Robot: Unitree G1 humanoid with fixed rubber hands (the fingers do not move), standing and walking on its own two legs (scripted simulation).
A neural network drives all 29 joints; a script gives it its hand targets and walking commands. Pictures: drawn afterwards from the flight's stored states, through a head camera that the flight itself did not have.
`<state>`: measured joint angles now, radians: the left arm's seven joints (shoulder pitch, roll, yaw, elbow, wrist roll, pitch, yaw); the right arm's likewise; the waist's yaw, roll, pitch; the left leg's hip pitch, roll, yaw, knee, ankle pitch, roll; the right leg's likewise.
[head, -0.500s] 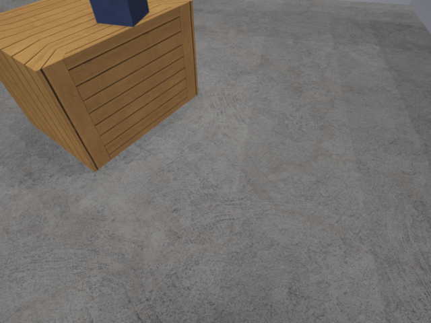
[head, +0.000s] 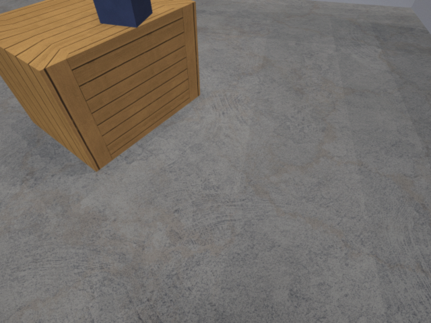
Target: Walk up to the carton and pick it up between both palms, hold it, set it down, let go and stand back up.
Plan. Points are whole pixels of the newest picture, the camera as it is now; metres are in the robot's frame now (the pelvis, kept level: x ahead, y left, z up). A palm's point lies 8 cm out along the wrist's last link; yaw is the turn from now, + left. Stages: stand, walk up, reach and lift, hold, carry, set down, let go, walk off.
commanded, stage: stand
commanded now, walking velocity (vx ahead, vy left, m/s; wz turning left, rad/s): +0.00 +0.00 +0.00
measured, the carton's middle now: out of the picture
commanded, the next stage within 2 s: walk up in 0.28 s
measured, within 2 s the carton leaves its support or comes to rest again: neither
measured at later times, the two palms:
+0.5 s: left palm out of the picture +0.00 +0.24 -0.14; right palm out of the picture +0.00 -0.23 -0.14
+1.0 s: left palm out of the picture +0.07 +0.33 -0.16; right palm (295, 243) +0.30 -0.17 -0.12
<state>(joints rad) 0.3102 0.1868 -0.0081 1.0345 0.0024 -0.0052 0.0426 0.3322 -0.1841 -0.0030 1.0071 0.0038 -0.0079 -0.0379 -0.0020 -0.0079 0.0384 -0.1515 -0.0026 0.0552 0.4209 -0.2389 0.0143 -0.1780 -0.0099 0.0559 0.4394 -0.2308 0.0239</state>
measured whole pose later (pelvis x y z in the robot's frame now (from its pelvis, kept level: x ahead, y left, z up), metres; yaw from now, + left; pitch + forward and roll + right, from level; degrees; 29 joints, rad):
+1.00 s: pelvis +0.14 +0.06 -0.03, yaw +21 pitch -3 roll +2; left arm 0.32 0.34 0.04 0.87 0.05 0.01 -0.05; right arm 0.33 -0.24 -0.05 0.75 -0.05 -0.06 -0.03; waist 0.02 -0.12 0.06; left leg -0.35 0.01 0.08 0.72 -0.33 0.04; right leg -0.44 -0.12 0.00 1.24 -0.45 0.00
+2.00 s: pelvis +0.65 +0.07 -0.03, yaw +40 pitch -3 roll +1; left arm 0.28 0.30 0.05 0.62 0.04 0.00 -0.10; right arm 0.44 -0.26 -0.06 0.75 -0.06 -0.04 -0.03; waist -0.04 -0.05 0.06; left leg -0.23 0.11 -0.03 0.72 -0.46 0.02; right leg -0.44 -0.13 -0.05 0.72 -0.28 -0.01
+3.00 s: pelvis +1.08 +0.09 -0.03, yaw +53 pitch -2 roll +2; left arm 0.33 0.32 0.01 0.71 0.06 0.12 -0.04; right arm 0.32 -0.21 -0.03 0.63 -0.07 -0.04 -0.09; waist 0.03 -0.10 0.09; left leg -0.39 0.00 0.09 0.74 -0.31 0.06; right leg -0.45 -0.06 -0.09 1.13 -0.53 0.00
